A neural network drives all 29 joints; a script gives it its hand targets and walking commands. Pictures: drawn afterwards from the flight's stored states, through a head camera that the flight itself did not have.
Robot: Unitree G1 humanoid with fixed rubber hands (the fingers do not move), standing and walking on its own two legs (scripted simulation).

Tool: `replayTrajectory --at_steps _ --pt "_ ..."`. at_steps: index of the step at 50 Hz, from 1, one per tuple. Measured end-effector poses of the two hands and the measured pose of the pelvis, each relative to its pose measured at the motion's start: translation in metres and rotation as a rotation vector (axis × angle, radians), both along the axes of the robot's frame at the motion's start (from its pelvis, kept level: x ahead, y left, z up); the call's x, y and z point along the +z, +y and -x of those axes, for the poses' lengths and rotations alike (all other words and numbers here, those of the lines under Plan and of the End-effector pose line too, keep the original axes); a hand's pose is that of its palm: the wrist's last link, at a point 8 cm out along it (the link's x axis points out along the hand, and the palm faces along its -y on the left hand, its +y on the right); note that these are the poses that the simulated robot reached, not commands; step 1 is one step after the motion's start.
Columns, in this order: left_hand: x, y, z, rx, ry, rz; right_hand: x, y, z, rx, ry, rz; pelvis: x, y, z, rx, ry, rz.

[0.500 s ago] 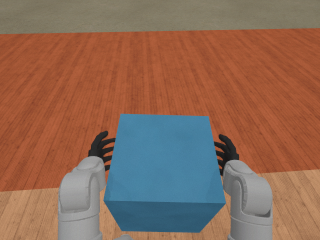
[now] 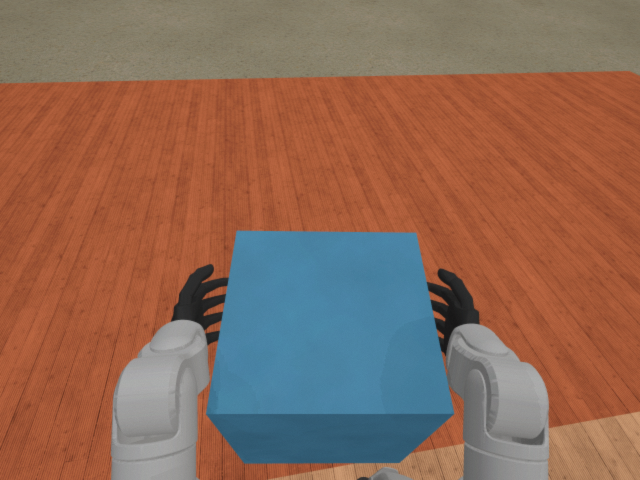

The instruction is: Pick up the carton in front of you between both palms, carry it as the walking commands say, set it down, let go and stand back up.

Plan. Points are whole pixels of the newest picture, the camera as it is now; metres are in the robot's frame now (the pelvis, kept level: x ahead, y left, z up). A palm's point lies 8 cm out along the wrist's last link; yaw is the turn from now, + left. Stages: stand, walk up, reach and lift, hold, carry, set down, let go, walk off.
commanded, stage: carry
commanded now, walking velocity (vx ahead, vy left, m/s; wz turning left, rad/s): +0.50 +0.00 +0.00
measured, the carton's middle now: (324, 356) +0.27 +0.00 +0.02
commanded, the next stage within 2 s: none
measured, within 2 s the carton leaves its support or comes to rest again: neither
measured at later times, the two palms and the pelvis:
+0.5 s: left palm (250, 121) +0.66 +0.13 +0.12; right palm (417, 128) +0.67 -0.17 +0.11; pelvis +0.32 -0.03 +0.00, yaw +1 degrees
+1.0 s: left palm (257, 62) +1.04 +0.17 +0.06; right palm (374, 67) +1.04 -0.13 +0.07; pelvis +0.66 +0.02 -0.03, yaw +2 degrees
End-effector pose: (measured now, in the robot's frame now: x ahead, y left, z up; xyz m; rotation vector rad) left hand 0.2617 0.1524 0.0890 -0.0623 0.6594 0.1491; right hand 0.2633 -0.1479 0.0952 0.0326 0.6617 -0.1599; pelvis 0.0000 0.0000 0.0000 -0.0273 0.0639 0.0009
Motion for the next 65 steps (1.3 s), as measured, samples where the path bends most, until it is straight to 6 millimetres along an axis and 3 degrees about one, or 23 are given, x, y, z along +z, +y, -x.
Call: replayTrajectory --at_steps 7,11,16,25,30,32,34,39,46,51,54,56,61,65 --pt "-0.012 -0.017 -0.114 0.047 -0.013 -0.026 -0.024 -0.016 -0.125 0.039 -0.013 -0.038 -0.031 -0.025 -0.114 0.042 -0.024 0.002" --pt "-0.017 -0.021 -0.163 0.085 0.065 -0.014 -0.029 -0.020 -0.184 0.067 0.065 -0.038 -0.019 -0.036 -0.156 0.058 -0.012 -0.019" --pt "-0.003 -0.022 -0.231 0.098 0.060 -0.019 -0.015 -0.021 -0.256 0.077 0.059 -0.047 -0.003 -0.041 -0.210 0.050 0.006 -0.042" --pt "0.028 -0.018 -0.398 0.007 -0.005 -0.068 0.019 -0.018 -0.409 0.070 -0.009 0.022 -0.004 -0.026 -0.322 0.022 0.018 -0.030" --pt "0.016 -0.004 -0.497 -0.036 0.015 -0.066 0.016 -0.004 -0.502 0.056 0.013 0.058 -0.027 -0.007 -0.402 0.006 0.000 0.005" --pt "0.004 0.001 -0.537 -0.061 0.022 -0.057 0.010 0.001 -0.536 0.041 0.023 0.080 -0.040 0.001 -0.433 0.000 -0.009 0.002" --pt "-0.009 0.005 -0.569 -0.075 0.067 -0.046 -0.002 0.005 -0.565 0.033 0.069 0.092 -0.041 0.006 -0.456 0.003 -0.004 -0.002" --pt "-0.030 0.011 -0.633 -0.073 0.171 -0.035 -0.029 0.011 -0.622 0.009 0.173 0.059 -0.028 0.019 -0.512 0.002 0.022 0.015" --pt "-0.032 0.017 -0.720 -0.018 0.095 0.009 -0.032 0.017 -0.712 -0.025 0.094 0.007 -0.024 0.023 -0.600 0.018 0.054 0.016" --pt "-0.025 0.015 -0.793 0.018 0.002 0.005 -0.028 0.016 -0.792 -0.011 0.003 -0.007 -0.039 0.017 -0.680 0.032 0.048 -0.015" --pt "-0.024 0.016 -0.840 0.037 -0.033 -0.031 -0.033 0.016 -0.847 0.033 -0.034 -0.011 -0.059 0.011 -0.734 0.046 0.017 -0.042" --pt "-0.027 0.019 -0.866 0.041 -0.013 -0.067 -0.041 0.019 -0.880 0.061 -0.014 -0.015 -0.064 0.010 -0.760 0.039 0.013 -0.024" --pt "-0.047 0.028 -0.910 0.061 0.110 -0.035 -0.056 0.032 -0.937 0.117 0.109 0.011 -0.053 0.003 -0.819 0.040 0.025 -0.048" --pt "-0.045 0.035 -0.951 0.079 0.112 -0.032 -0.054 0.040 -0.983 0.126 0.112 0.005 -0.046 0.003 -0.865 0.039 0.035 -0.061"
